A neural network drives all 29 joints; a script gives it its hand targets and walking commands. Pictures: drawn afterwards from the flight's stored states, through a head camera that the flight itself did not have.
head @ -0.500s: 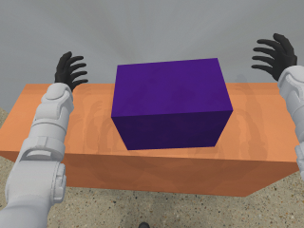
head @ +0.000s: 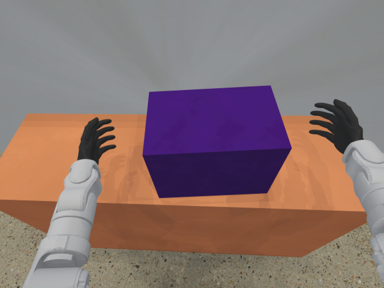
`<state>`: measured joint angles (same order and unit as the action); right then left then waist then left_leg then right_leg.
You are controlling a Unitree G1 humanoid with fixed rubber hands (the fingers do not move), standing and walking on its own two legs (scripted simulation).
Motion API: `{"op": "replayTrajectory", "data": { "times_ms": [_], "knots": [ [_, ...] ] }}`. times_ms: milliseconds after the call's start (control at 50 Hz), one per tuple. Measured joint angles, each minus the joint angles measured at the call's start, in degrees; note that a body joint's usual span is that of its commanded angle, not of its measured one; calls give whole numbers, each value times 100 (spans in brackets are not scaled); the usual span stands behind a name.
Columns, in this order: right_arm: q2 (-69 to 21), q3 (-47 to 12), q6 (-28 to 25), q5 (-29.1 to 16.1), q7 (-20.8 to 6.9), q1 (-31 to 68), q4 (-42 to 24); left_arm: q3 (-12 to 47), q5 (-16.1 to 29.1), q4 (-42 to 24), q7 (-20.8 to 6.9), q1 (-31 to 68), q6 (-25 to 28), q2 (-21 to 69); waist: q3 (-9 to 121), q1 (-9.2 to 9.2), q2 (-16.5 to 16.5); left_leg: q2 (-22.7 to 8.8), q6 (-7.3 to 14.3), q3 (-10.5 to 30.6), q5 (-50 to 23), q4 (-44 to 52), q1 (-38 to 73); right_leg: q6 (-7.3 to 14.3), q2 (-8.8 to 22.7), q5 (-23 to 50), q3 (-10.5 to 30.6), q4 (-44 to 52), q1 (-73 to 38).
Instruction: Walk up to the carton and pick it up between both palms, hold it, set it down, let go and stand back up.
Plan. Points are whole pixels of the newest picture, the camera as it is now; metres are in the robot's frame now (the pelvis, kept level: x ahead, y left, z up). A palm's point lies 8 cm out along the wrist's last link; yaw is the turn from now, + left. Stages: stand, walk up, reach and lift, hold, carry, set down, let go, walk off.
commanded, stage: set down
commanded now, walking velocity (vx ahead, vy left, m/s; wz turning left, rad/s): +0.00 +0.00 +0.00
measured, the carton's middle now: (211, 145) +0.45 +0.01 -0.03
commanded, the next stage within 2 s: let go in 1.90 s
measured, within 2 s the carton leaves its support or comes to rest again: neither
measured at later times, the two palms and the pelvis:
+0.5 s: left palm (94, 190) +0.30 +0.25 +0.02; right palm (348, 183) +0.33 -0.27 +0.02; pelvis +0.01 +0.00 +0.00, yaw -1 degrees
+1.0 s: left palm (102, 220) +0.25 +0.24 -0.03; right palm (355, 229) +0.25 -0.29 -0.03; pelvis +0.00 +0.00 -0.01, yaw -1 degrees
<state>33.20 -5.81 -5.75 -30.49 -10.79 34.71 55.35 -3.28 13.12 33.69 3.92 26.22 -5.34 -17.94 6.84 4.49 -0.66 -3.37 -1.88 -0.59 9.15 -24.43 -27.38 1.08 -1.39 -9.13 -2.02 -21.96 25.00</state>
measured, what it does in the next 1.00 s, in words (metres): stands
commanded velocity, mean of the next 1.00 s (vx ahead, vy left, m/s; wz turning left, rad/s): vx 0.00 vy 0.00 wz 0.00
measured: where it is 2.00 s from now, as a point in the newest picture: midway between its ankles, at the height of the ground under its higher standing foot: outside the picture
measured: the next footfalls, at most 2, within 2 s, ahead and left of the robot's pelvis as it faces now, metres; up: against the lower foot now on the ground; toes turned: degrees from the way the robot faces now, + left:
none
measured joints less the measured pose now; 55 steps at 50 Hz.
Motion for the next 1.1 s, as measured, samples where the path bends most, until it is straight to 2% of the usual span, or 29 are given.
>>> {"op": "replayTrajectory", "data": {
  "times_ms": [180,420,680,880,1100],
  "knots": [
    [38,-56,-198,-14,-105,-709,-314,-103,-55,-205,-72,-579,208,203,-103,-47,-69,6,8,-73,53,69,344,-6,-2,-66,96,-12,-274],
    [-317,-108,-814,90,-52,-1626,-753,-211,-140,-205,-55,-1346,997,381,-211,-89,27,-12,-28,-87,122,-1,449,27,-31,-176,147,-186,-314],
    [-459,-189,-1625,89,-117,-2289,-335,-47,-128,-10,-21,-2131,1797,459,-208,-132,-35,23,-8,-32,320,-305,530,6,-7,-362,133,-445,-430],
    [-510,-239,-2134,110,-258,-2706,-171,175,14,332,128,-2344,2391,508,-260,-190,26,31,-9,-51,466,-648,363,11,-4,-537,178,-873,-207],
    [-627,-423,-2398,177,-237,-2898,46,189,-72,675,120,-2422,2553,598,-294,-191,61,41,-22,-70,610,-875,331,19,-2,-712,223,-1187,-119]
  ]
}}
